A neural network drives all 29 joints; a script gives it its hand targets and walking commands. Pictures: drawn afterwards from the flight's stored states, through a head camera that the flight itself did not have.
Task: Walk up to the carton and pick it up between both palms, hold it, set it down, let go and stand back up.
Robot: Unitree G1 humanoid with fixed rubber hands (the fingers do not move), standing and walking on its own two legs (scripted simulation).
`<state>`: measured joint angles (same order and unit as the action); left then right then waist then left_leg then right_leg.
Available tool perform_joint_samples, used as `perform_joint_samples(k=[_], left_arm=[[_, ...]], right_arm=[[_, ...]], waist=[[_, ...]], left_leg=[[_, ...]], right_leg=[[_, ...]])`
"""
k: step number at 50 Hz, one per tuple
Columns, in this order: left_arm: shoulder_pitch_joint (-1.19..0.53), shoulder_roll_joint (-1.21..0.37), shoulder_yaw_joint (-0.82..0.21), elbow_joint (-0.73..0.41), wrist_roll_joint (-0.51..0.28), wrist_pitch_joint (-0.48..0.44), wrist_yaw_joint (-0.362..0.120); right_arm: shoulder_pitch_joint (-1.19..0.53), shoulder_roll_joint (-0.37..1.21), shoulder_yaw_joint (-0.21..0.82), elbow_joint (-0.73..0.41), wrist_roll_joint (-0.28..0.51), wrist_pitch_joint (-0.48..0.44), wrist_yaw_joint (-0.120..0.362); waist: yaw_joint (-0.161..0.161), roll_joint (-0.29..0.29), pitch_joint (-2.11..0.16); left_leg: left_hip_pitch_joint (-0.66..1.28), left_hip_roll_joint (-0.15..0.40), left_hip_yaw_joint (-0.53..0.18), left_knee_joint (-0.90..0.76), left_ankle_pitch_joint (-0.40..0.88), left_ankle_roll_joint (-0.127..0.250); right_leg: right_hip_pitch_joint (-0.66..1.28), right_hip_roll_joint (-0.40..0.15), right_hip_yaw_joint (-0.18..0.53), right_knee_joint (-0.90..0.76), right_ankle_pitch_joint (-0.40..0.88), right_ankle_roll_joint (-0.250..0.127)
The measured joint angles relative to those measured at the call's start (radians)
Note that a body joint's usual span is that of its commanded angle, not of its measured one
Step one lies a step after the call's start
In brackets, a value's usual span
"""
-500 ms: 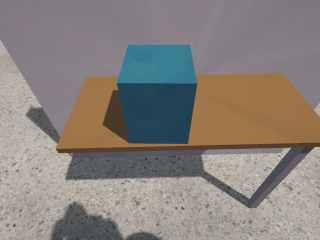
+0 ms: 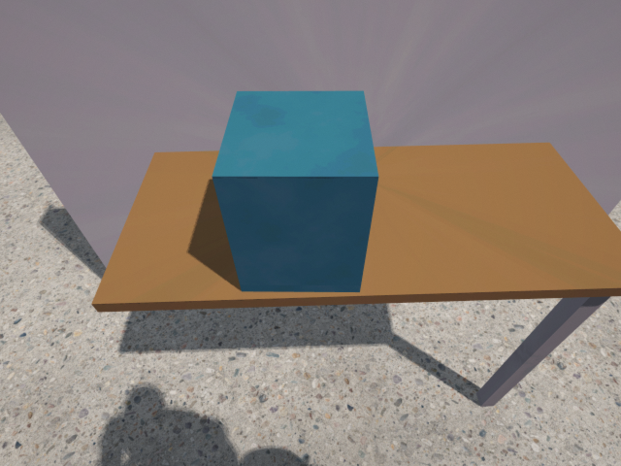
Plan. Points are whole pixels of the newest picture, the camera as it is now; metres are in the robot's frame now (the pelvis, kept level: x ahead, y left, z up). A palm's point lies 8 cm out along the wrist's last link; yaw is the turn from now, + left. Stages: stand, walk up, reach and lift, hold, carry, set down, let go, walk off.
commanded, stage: stand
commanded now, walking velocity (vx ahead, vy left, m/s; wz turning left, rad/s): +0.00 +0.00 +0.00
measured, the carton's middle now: (300, 194) +0.50 +0.04 +0.06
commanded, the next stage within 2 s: none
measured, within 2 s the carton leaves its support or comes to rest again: neither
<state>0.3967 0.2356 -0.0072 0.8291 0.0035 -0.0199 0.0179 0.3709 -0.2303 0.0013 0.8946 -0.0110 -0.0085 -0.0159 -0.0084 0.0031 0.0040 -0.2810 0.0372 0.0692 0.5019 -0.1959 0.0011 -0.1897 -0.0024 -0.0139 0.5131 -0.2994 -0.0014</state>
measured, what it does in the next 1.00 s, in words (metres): stands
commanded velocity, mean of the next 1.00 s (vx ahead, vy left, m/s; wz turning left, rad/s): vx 0.00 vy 0.00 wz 0.00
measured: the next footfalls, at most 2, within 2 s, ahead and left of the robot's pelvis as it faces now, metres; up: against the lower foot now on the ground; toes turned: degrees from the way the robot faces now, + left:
none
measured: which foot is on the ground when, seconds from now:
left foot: down 0.00-1.00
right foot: down 0.00-1.00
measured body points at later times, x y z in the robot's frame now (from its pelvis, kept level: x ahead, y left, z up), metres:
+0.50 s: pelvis +0.02 +0.00 +0.00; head +0.02 +0.00 +0.45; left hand +0.05 +0.25 -0.14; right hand +0.05 -0.25 -0.14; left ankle +0.05 +0.12 -0.74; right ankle -0.01 -0.12 -0.74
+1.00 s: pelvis +0.02 +0.00 +0.00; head +0.02 +0.01 +0.45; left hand +0.03 +0.25 -0.14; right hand +0.04 -0.25 -0.14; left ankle +0.05 +0.12 -0.74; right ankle -0.01 -0.12 -0.74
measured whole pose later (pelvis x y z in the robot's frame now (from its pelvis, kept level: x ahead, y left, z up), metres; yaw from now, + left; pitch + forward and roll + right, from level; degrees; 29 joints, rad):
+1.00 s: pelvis +0.02 +0.00 +0.00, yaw +1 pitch -2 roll +0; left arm 0.36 0.22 -0.02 0.95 0.00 -0.01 0.03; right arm 0.31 -0.22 0.02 1.00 0.00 -0.01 -0.03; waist 0.00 -0.01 0.03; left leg -0.22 0.02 0.06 0.45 -0.20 0.01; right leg -0.11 -0.01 -0.03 0.43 -0.29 0.01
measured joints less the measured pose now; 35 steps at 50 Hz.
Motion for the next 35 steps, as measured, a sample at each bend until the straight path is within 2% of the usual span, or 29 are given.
perform_joint_samples(k=[35], left_arm=[[-0.038, -0.005, -0.007, 0.079, -0.004, 0.008, 0.013]], right_arm=[[-0.057, 0.003, 0.015, 0.079, 0.007, 0.000, -0.012]], waist=[[0.005, -0.006, 0.025]], left_leg=[[0.055, -0.010, -0.010, -0.042, -0.006, 0.001]], right_leg=[[0.073, -0.007, -0.011, -0.070, 0.005, 0.005]])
